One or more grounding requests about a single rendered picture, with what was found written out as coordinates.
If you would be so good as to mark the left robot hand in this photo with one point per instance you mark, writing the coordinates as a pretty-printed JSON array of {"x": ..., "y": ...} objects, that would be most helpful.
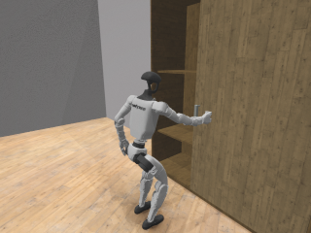
[{"x": 123, "y": 145}]

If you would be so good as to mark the left robot forearm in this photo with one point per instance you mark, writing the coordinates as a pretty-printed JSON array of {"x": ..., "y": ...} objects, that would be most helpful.
[{"x": 120, "y": 132}]

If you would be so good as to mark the left robot upper arm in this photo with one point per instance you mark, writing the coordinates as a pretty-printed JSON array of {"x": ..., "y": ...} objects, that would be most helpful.
[{"x": 126, "y": 108}]

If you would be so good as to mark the right robot forearm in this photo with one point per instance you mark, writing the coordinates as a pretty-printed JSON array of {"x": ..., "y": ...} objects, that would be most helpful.
[{"x": 186, "y": 120}]

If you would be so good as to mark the right robot foot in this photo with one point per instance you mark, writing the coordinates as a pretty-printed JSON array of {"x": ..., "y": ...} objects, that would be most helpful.
[{"x": 157, "y": 220}]

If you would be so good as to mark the right robot upper arm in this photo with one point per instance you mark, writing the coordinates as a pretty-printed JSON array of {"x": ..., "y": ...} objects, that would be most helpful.
[{"x": 162, "y": 109}]

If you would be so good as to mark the handle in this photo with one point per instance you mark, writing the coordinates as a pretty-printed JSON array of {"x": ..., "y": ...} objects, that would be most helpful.
[{"x": 195, "y": 112}]

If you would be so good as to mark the robot left shin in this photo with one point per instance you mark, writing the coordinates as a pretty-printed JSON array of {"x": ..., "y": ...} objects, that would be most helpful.
[{"x": 145, "y": 187}]

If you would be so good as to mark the right robot hand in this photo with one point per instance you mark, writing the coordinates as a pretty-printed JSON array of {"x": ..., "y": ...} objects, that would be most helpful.
[{"x": 206, "y": 116}]

